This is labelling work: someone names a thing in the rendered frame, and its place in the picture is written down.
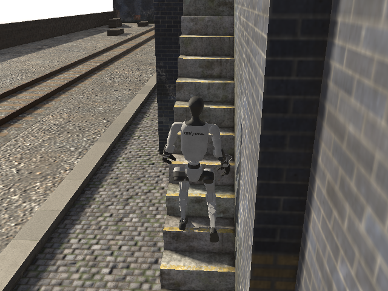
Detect stairs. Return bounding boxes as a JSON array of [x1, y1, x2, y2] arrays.
[[160, 0, 235, 291]]

